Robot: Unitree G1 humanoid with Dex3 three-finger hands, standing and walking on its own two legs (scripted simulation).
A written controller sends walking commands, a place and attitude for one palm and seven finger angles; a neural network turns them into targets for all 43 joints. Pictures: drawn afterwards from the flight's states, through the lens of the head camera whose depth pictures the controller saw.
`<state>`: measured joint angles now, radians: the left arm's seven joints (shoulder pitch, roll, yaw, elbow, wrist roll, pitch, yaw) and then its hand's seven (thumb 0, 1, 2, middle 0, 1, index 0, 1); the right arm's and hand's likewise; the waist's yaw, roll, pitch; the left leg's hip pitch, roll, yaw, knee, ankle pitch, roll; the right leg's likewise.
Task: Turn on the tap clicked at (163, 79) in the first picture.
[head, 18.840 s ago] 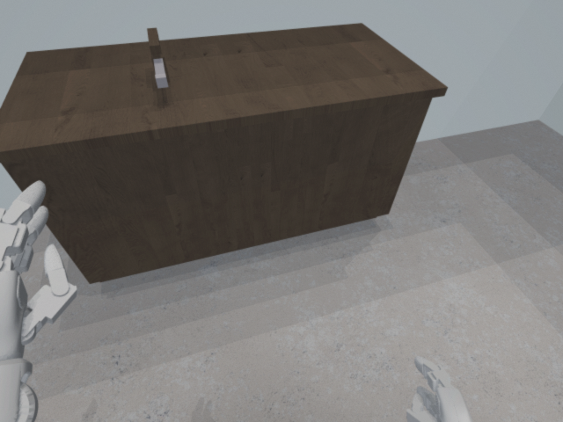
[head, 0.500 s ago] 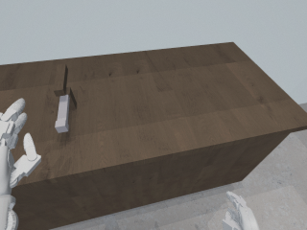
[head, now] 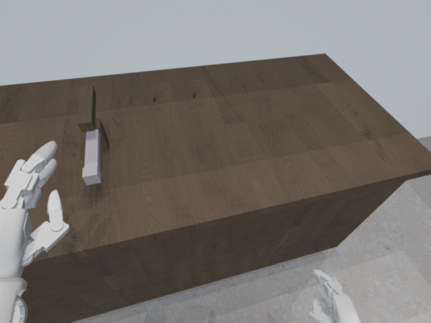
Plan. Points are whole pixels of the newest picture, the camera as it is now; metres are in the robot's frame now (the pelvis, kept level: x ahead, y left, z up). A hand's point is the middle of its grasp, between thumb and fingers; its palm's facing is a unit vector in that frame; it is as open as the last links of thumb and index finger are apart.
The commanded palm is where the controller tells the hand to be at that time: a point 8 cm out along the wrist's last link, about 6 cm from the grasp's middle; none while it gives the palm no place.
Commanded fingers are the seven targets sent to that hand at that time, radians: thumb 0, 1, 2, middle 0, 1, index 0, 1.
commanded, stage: come to a stop and stand still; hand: left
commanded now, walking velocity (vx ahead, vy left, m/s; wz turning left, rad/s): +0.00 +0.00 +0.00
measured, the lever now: (92, 175) +0.37 +0.28 +0.03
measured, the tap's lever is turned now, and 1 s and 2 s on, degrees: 0 0 0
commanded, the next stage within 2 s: look again from close up in 1.50 s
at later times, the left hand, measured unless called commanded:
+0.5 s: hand (24, 202) +0.22 +0.27 +0.17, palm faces +0.40 -0.80 -0.44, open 7.4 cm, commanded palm +0.15 +0.30 +0.17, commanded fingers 0.00 0.90 0.90 -0.20 -0.30 -0.20 -0.30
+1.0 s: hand (10, 239) +0.18 +0.27 +0.16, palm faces +0.42 -0.80 -0.42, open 7.4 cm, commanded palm +0.12 +0.29 +0.17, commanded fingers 0.00 0.90 0.90 -0.20 -0.30 -0.20 -0.30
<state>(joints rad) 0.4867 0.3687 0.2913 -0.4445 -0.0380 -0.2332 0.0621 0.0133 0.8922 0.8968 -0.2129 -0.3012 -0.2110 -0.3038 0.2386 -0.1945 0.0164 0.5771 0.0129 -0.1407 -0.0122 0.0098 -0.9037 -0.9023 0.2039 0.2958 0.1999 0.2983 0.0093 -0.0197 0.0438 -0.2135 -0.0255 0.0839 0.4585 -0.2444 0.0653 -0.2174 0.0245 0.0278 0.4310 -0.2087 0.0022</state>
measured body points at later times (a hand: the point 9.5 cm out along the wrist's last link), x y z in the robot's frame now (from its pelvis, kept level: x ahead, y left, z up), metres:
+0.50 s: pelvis +0.00 +0.01 +0.00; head +0.03 +0.04 +0.45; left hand +0.20 +0.31 +0.20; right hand +0.19 -0.19 -0.07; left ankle +0.00 +0.07 -0.74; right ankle +0.01 -0.12 -0.74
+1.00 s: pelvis -0.02 +0.00 -0.01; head +0.03 +0.02 +0.44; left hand +0.15 +0.31 +0.18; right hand +0.16 -0.23 -0.09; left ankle +0.00 +0.07 -0.74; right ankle +0.01 -0.12 -0.74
